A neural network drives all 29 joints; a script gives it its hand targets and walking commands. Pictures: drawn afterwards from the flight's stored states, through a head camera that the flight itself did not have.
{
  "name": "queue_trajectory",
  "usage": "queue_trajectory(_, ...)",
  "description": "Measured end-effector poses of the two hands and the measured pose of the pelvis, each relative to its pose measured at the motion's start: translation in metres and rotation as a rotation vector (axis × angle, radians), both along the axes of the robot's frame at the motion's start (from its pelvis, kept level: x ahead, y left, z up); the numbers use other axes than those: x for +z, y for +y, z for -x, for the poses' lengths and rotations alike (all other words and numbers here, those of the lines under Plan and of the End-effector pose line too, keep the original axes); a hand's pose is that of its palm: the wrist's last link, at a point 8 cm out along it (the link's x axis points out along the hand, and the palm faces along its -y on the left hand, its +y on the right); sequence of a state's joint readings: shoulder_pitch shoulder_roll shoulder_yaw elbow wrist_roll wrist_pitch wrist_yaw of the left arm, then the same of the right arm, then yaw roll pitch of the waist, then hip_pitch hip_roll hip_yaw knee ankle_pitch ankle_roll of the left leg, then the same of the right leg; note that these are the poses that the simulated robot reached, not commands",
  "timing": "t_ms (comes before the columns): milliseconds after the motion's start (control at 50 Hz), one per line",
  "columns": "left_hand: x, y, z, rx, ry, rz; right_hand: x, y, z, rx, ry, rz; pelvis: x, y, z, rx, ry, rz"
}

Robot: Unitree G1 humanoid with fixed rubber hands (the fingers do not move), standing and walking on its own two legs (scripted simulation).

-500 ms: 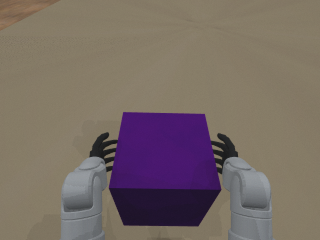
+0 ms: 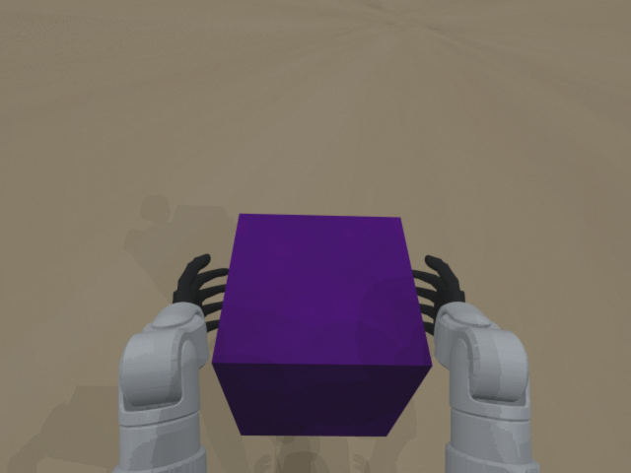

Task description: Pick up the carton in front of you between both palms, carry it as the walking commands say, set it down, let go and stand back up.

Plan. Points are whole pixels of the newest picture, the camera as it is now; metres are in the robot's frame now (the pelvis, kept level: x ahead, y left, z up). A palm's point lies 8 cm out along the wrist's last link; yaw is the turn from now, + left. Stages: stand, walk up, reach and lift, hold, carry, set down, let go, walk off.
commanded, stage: carry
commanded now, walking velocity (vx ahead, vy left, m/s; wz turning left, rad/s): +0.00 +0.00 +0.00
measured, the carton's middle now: (317, 331) +0.30 +0.00 +0.00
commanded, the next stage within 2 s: hold in 1.50 s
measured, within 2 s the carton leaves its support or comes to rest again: neither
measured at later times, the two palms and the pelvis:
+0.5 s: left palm (221, 256) +0.35 +0.13 +0.09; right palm (450, 267) +0.35 -0.17 +0.09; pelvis +0.09 -0.01 +0.00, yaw -1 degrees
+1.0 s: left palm (223, 300) +0.31 +0.13 +0.05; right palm (451, 309) +0.31 -0.17 +0.05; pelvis +0.04 -0.02 +0.00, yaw -1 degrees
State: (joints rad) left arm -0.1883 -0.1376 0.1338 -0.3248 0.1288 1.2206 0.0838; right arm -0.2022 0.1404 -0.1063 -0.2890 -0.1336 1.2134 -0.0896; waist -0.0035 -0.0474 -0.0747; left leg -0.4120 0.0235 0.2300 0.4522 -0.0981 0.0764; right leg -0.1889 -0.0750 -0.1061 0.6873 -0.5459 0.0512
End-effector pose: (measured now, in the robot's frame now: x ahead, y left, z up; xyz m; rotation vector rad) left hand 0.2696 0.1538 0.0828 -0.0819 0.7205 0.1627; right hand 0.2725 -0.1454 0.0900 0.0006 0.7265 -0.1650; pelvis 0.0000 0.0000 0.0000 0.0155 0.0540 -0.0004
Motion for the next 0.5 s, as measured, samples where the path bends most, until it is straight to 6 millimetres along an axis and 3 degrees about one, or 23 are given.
queue_trajectory(80, -0.003, -0.002, -0.023, -0.019, 0.039, -0.011, -0.005, -0.003, -0.018, -0.015, 0.040, -0.007, 0.006, 0.002, -0.023, -0.002, -0.002, 0.009)
queue_trajectory(260, 0.018, -0.011, -0.072, -0.025, -0.038, -0.036, 0.008, -0.012, -0.065, -0.022, -0.039, -0.034, 0.003, -0.004, -0.070, -0.009, 0.020, 0.003)
queue_trajectory(360, 0.012, -0.017, -0.081, -0.033, -0.006, -0.043, 0.001, -0.017, -0.073, -0.024, -0.006, -0.033, 0.003, -0.008, -0.083, -0.013, 0.020, 0.004)
queue_trajectory(500, 0.007, -0.023, -0.084, -0.041, -0.006, -0.045, -0.003, -0.023, -0.075, -0.028, -0.006, -0.030, 0.001, -0.013, -0.086, -0.018, 0.020, 0.005)
